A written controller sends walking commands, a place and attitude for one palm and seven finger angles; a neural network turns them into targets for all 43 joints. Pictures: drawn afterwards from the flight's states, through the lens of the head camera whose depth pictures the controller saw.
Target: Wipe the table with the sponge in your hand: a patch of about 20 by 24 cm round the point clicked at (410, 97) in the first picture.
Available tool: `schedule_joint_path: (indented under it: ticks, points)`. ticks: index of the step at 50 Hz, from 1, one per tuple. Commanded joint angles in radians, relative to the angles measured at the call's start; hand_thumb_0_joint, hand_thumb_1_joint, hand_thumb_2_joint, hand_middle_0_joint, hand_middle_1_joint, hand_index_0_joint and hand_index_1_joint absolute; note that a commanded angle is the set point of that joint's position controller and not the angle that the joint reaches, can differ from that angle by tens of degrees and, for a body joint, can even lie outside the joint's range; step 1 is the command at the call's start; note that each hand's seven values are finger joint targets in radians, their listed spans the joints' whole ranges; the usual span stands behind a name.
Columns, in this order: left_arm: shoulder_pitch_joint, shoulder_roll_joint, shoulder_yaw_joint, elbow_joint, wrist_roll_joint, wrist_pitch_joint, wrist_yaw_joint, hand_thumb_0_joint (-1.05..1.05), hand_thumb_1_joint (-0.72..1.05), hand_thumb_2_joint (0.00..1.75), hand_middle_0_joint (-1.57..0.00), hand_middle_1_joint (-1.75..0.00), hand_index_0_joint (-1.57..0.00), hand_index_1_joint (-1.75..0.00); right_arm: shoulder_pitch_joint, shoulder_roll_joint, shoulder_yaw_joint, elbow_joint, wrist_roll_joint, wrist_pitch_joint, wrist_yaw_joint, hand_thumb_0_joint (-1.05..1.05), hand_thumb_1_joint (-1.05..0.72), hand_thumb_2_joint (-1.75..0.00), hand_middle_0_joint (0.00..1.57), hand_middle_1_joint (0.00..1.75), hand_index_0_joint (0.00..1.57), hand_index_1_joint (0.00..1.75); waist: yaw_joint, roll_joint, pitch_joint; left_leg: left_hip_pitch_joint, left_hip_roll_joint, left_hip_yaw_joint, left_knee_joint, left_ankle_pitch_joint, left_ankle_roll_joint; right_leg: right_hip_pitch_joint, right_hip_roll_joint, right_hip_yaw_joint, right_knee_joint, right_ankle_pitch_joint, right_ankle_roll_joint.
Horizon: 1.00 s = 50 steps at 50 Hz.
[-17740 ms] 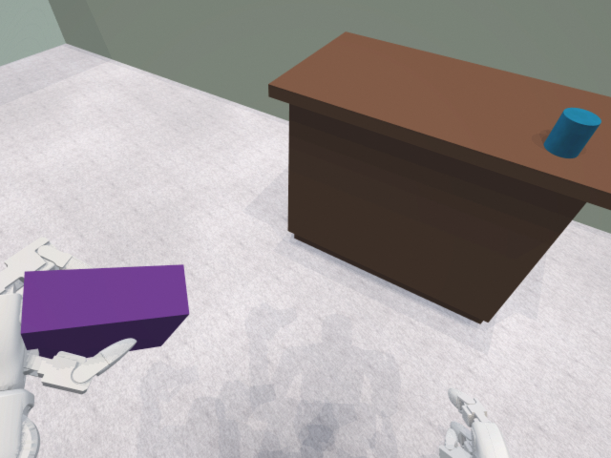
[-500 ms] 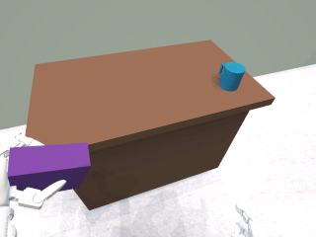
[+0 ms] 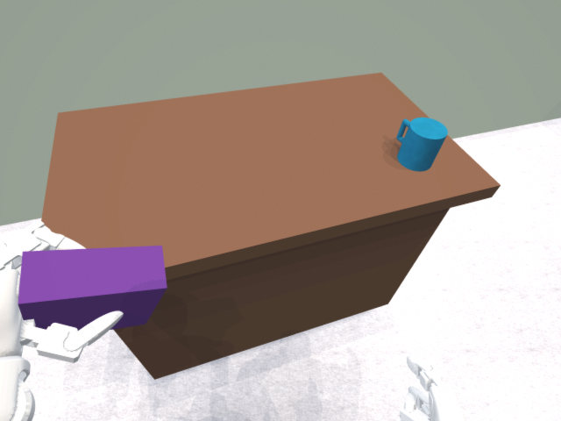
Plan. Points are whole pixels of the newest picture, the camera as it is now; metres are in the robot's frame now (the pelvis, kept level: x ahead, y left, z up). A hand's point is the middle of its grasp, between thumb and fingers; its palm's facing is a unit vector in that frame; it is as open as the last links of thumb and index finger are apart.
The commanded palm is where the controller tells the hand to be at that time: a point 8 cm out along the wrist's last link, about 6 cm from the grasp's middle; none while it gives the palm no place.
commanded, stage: shuffle to correct the standing spot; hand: left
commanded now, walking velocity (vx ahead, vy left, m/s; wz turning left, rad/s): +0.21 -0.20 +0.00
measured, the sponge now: (116, 292) +0.23 +0.22 +0.11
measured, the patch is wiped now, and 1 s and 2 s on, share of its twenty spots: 0.00 0.00 0.00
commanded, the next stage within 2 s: none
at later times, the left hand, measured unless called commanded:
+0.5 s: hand (150, 220) +0.30 +0.19 +0.16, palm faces +0.39 -0.85 -0.35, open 9.5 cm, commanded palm +0.25 +0.22 +0.18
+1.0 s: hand (267, 188) +0.37 +0.06 +0.15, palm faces +0.37 -0.85 -0.37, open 9.5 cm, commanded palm +0.32 +0.09 +0.18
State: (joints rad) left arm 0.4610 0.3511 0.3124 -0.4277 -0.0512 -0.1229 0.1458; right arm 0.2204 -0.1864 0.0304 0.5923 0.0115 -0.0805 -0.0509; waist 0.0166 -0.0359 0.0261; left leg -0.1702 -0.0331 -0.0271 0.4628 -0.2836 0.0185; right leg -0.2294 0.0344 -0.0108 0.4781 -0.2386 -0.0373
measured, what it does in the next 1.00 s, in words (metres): steps to the right: left foot, then right foot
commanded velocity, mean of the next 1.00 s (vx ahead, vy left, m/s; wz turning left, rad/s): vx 0.19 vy -0.17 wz -0.04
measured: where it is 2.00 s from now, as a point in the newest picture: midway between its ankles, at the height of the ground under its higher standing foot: outside the picture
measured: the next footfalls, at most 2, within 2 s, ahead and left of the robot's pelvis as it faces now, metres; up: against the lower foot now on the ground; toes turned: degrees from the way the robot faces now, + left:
left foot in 0.50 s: +0.20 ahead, +0.09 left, +0.00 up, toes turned +8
right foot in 0.76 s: +0.22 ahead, -0.27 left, +0.00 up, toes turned -8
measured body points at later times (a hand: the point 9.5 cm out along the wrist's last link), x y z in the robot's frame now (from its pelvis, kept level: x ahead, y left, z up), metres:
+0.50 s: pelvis +0.08 -0.05 -0.02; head +0.11 -0.03 +0.42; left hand +0.27 +0.23 +0.18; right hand +0.25 -0.29 -0.10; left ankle +0.16 +0.08 -0.74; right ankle +0.02 -0.09 -0.73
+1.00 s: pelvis +0.15 -0.18 -0.02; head +0.17 -0.17 +0.43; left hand +0.35 +0.10 +0.17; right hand +0.29 -0.43 -0.10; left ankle +0.19 -0.08 -0.73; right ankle +0.18 -0.26 -0.74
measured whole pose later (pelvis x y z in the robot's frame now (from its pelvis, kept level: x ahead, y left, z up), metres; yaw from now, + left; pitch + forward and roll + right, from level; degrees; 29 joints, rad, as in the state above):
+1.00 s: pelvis +0.15 -0.18 -0.02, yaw -3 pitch -2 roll +0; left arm 0.45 0.38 0.38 -0.54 -0.06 -0.15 0.15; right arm 0.21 -0.22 0.01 0.60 0.02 -0.07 -0.02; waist 0.00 -0.05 0.08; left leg -0.37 0.05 0.12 0.74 -0.36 0.00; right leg -0.33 0.00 -0.11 0.65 -0.29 -0.07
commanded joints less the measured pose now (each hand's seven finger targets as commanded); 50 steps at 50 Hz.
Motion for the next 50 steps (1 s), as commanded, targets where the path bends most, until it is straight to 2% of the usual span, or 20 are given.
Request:
schedule_joint_path:
  ticks: [1,4,7,8,9,10,13,17,21,23,25,26,31,34,37,39,42,43,48,50]
  points:
    - [-0.167,0.188,0.106,-0.346,0.001,-0.097,0.025,0.0,0.1,1.3,-1.2,-1.6,-1.2,-1.6,-0.086,-0.127,-0.052,-0.148,-0.006,-0.052,-0.009,0.0,-0.9,-0.9,0.2,0.3,0.2,0.3,-0.019,0.285,-0.082,0.105,0.248,-0.263,-0.153,0.194,0.063,-0.13,-0.011,-0.037,0.098,-0.089,0.01]
    - [-0.148,0.194,0.116,-0.327,0.008,-0.097,0.026,0.0,0.1,1.3,-1.2,-1.6,-1.2,-1.6,-0.072,-0.127,-0.054,-0.141,-0.01,-0.055,0.002,0.0,-0.9,-0.9,0.2,0.3,0.2,0.3,-0.027,0.259,-0.072,0.131,0.272,-0.27,-0.085,0.34,0.065,-0.154,-0.01,-0.057,0.048,-0.111,-0.001]
    - [-0.085,0.185,0.134,-0.239,0.007,-0.088,0.023,0.0,0.1,1.3,-1.2,-1.6,-1.2,-1.6,-0.084,-0.133,-0.061,-0.15,0.003,-0.032,0.015,0.0,-0.9,-0.9,0.2,0.3,0.2,0.3,-0.001,0.135,-0.108,-0.129,0.21,-0.119,0.117,0.321,0.047,0.165,-0.024,-0.029,-0.059,0.053,-0.045]
    - [-0.035,0.18,0.138,-0.204,0.002,-0.079,0.02,0.0,0.1,1.3,-1.2,-1.6,-1.2,-1.6,-0.085,-0.127,-0.064,-0.156,0.011,-0.031,0.019,0.0,-0.9,-0.9,0.2,0.3,0.2,0.3,0.002,0.029,-0.145,-0.24,0.157,-0.024,0.303,0.276,0.033,0.271,-0.099,0.084,-0.06,0.108,-0.103]
    - [-0.019,0.185,0.144,-0.209,-0.014,-0.07,0.018,0.0,0.1,1.3,-1.2,-1.6,-1.2,-1.6,-0.073,-0.133,-0.082,-0.168,0.021,-0.026,0.023,0.0,-0.9,-0.9,0.2,0.3,0.2,0.3,0.001,-0.163,-0.176,-0.409,0.052,0.044,0.541,0.142,0.0,0.366,-0.247,0.354,-0.102,0.152,-0.215]
    - [-0.03,0.181,0.138,-0.223,-0.027,-0.081,0.016,0.0,0.1,1.3,-1.2,-1.6,-1.2,-1.6,-0.07,-0.132,-0.088,-0.177,0.028,-0.021,0.027,0.0,-0.9,-0.9,0.2,0.3,0.2,0.3,-0.001,-0.223,-0.15,-0.551,0.017,0.045,0.717,-0.196,-0.021,0.404,-0.356,0.48,-0.149,0.251,-0.288]
    - [0.004,0.221,0.187,-0.273,-0.016,-0.104,0.022,0.0,0.1,1.3,-1.2,-1.6,-1.2,-1.6,-0.092,-0.108,-0.052,-0.164,0.009,0.004,0.034,0.0,-0.9,-0.9,0.2,0.3,0.2,0.3,0.012,0.062,-0.069,-0.584,0.117,-0.012,0.734,-0.221,-0.032,0.282,-0.356,0.393,-0.118,0.385,-0.293]
    - [-0.19,0.215,0.147,-0.37,-0.015,-0.122,0.03,0.0,0.1,1.3,-1.2,-1.6,-1.2,-1.6,-0.108,-0.085,-0.035,-0.166,-0.01,0.015,0.026,0.0,-0.9,-0.9,0.2,0.3,0.2,0.3,-0.005,0.008,-0.046,-0.354,0.144,0.117,0.493,-0.012,-0.034,0.031,-0.237,0.143,-0.169,0.228,-0.224]
    - [-0.188,0.228,0.155,-0.364,-0.022,-0.105,0.023,0.0,0.1,1.3,-1.2,-1.6,-1.2,-1.6,-0.109,-0.097,-0.062,-0.176,-0.014,-0.019,0.008,0.0,-0.9,-0.9,0.2,0.3,0.2,0.3,0.006,0.026,-0.071,-0.048,0.07,0.232,0.204,0.135,-0.022,-0.045,-0.175,0.071,-0.024,0.227,-0.169]
    - [-0.115,0.227,0.174,-0.377,-0.033,-0.111,0.015,0.0,0.1,1.3,-1.2,-1.6,-1.2,-1.6,-0.074,-0.13,-0.083,-0.182,-0.007,-0.031,-0.008,0.0,-0.9,-0.9,0.2,0.3,0.2,0.3,-0.023,0.151,-0.159,0.299,0.14,0.107,0.056,0.164,0.039,-0.212,-0.099,0.024,0.323,0.218,-0.079]
    - [-0.176,0.242,0.194,-0.425,-0.033,-0.149,0.015,0.0,0.1,1.3,-1.2,-1.6,-1.2,-1.6,-0.096,-0.127,-0.068,-0.19,-0.02,-0.035,-0.003,0.0,-0.9,-0.9,0.2,0.3,0.2,0.3,-0.018,0.345,-0.221,0.425,0.544,-0.506,-0.119,0.214,0.234,-0.477,0.044,0.058,0.84,-0.286,0.025]
    - [-0.218,0.265,0.22,-0.382,-0.033,-0.156,0.003,0.0,0.1,1.3,-1.2,-1.6,-1.2,-1.6,-0.124,-0.138,-0.065,-0.181,-0.017,-0.04,0.005,0.0,-0.9,-0.9,0.2,0.3,0.2,0.3,-0.01,0.22,-0.123,0.265,0.576,-0.542,-0.192,0.168,0.275,-0.522,0.014,0.146,0.942,-0.234,0.023]
    - [-0.102,0.231,0.221,-0.42,-0.009,-0.139,-0.041,0.0,0.1,1.3,-1.2,-1.6,-1.2,-1.6,-0.134,-0.135,-0.087,-0.17,-0.017,-0.049,0.034,0.0,-0.9,-0.9,0.2,0.3,0.2,0.3,0.03,0.268,-0.072,-0.097,0.446,-0.09,-0.146,0.04,0.156,-0.353,-0.141,0.1,0.674,-0.082,0.007]
    - [0.023,0.217,0.245,-0.399,-0.017,-0.138,-0.033,0.0,0.1,1.3,-1.2,-1.6,-1.2,-1.6,-0.089,-0.132,-0.084,-0.198,0.007,-0.07,0.048,0.0,-0.9,-0.9,0.2,0.3,0.2,0.3,0.026,0.313,-0.123,-0.245,0.344,0.11,-0.087,-0.112,0.079,-0.035,-0.086,-0.074,0.306,0.001,0.017]
    - [-0.006,0.236,0.264,-0.334,-0.009,-0.124,-0.012,0.0,0.1,1.3,-1.2,-1.6,-1.2,-1.6,-0.07,-0.11,-0.076,-0.195,0.015,-0.066,0.049,0.0,-0.9,-0.9,0.2,0.3,0.2,0.3,0.043,0.057,-0.167,-0.353,0.23,0.193,0.278,-0.282,0.016,0.21,-0.009,-0.137,0.079,-0.048,0.026]
    - [-0.077,0.298,0.277,-0.283,-0.006,-0.099,0.009,0.0,0.1,1.3,-1.2,-1.6,-1.2,-1.6,-0.082,-0.079,-0.062,-0.196,0.019,-0.073,0.033,0.0,-0.9,-0.9,0.2,0.3,0.2,0.3,0.025,-0.399,-0.13,-0.556,0.066,0.162,0.75,-0.348,-0.032,0.204,-0.297,0.417,-0.171,-0.066,-0.144]
    - [-0.14,0.256,0.219,-0.269,-0.002,-0.091,0.003,0.0,0.1,1.3,-1.2,-1.6,-1.2,-1.6,-0.105,-0.111,-0.063,-0.154,0.021,-0.067,0.033,0.0,-0.9,-0.9,0.2,0.3,0.2,0.3,0.007,-0.232,-0.074,-0.543,0.15,0.01,0.866,-0.222,-0.032,0.093,-0.369,0.453,-0.172,0.023,-0.233]
    - [-0.136,0.266,0.226,-0.283,0.003,-0.088,0.012,0.0,0.1,1.3,-1.2,-1.6,-1.2,-1.6,-0.136,-0.1,-0.046,-0.141,0.019,-0.054,0.03,0.0,-0.9,-0.9,0.2,0.3,0.2,0.3,0.011,-0.106,-0.087,-0.463,0.157,0.021,0.756,-0.231,-0.022,0.045,-0.354,0.38,-0.116,0.093,-0.225]
    - [-0.11,0.198,0.152,-0.367,-0.021,-0.105,0.027,0.0,0.1,1.3,-1.2,-1.6,-1.2,-1.6,-0.132,-0.099,-0.041,-0.143,0.0,-0.043,0.018,0.0,-0.9,-0.9,0.2,0.3,0.2,0.3,-0.02,0.024,-0.167,-0.012,0.06,0.158,0.11,0.007,-0.01,-0.088,-0.219,0.069,-0.019,-0.12,-0.123]
    - [-0.137,0.194,0.145,-0.447,-0.013,-0.122,0.032,0.0,0.1,1.3,-1.2,-1.6,-1.2,-1.6,-0.097,-0.143,-0.075,-0.16,-0.003,-0.056,0.009,0.0,-0.9,-0.9,0.2,0.3,0.2,0.3,-0.023,0.207,-0.166,0.142,0.156,-0.024,-0.059,-0.029,0.03,-0.198,-0.127,0.021,0.213,-0.147,-0.068]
